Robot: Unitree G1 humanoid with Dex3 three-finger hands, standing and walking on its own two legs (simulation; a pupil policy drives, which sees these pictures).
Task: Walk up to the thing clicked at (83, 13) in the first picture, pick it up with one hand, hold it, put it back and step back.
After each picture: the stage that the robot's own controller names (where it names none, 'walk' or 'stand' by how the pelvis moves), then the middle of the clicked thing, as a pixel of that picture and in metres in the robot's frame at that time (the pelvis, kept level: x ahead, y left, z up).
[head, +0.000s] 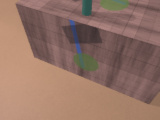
stand; out of the picture +1.03 -0.01 -0.02
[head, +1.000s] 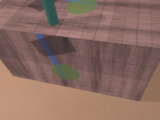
walk; (49, 5) +0.89 +0.25 +0.00
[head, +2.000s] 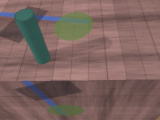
stand; (35, 40) +0.52 +0.23 +0.03
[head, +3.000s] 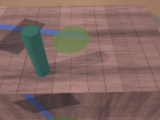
stand; (37, 53) +0.50 +0.21 -0.01
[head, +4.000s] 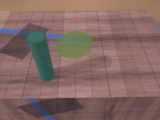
stand; (42, 59) +0.49 +0.19 -0.02
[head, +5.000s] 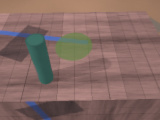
stand; (41, 61) +0.48 +0.19 -0.02
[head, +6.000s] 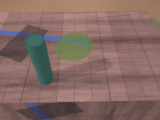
stand; (41, 62) +0.47 +0.19 -0.02
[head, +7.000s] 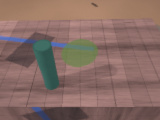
rise first; (47, 67) +0.46 +0.19 -0.02
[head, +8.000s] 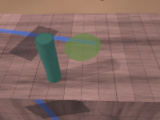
go down; (50, 60) +0.48 +0.19 -0.02
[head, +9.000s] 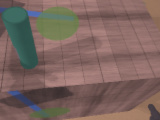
go down; (23, 43) +0.49 +0.17 +0.02
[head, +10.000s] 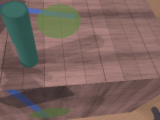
go down; (23, 40) +0.48 +0.18 +0.04
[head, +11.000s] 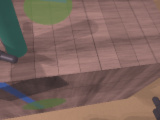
close in; (7, 26) +0.49 +0.19 +0.07
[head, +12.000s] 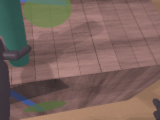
lift; (12, 32) +0.48 +0.17 +0.07
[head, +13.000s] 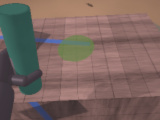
lift; (23, 55) +0.33 +0.17 +0.20
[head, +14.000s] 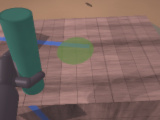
hold; (26, 57) +0.33 +0.17 +0.19
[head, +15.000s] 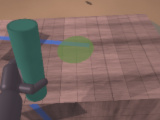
hold; (30, 65) +0.33 +0.16 +0.15
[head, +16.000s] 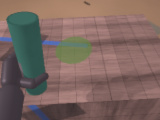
crouch; (31, 59) +0.34 +0.16 +0.17
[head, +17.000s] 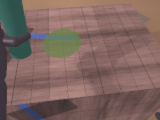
crouch; (13, 19) +0.47 +0.19 +0.20
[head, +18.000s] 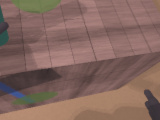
lower; out of the picture +0.53 +0.20 +0.09
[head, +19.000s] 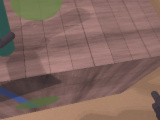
lower; out of the picture +0.51 +0.19 +0.08
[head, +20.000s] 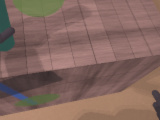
lower; out of the picture +0.52 +0.19 +0.09
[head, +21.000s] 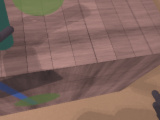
lower; out of the picture +0.52 +0.19 +0.09
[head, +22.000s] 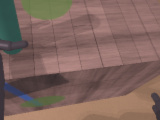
open; (4, 20) +0.50 +0.18 +0.09
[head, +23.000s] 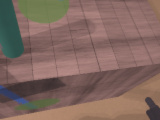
sink last; (4, 25) +0.48 +0.18 +0.07
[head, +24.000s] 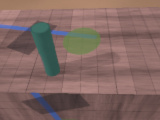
stand; (47, 52) +0.50 +0.19 +0.03
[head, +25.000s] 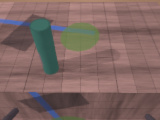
stand; (46, 50) +0.49 +0.18 +0.03
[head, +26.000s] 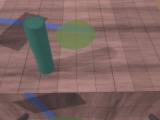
stand; (41, 49) +0.48 +0.18 +0.04
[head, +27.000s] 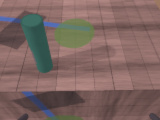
stand; (39, 47) +0.48 +0.19 +0.04
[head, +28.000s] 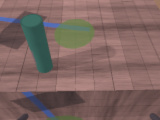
stand; (39, 47) +0.48 +0.19 +0.05
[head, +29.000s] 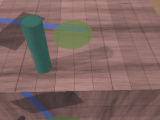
stand; (38, 47) +0.49 +0.18 +0.04
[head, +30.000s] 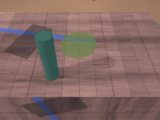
stand; (48, 58) +0.50 +0.17 -0.02
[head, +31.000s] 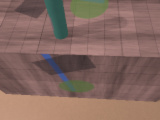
walk; (56, 14) +0.63 +0.15 +0.01
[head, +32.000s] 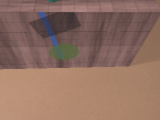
walk; out of the picture +0.96 +0.19 +0.00
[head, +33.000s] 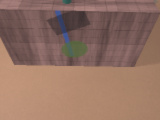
stand; out of the picture +1.14 +0.16 +0.00
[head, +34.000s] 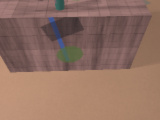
stand; out of the picture +1.12 +0.19 -0.02
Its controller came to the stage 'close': yes
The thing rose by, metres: 0.21
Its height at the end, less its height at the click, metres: +0.00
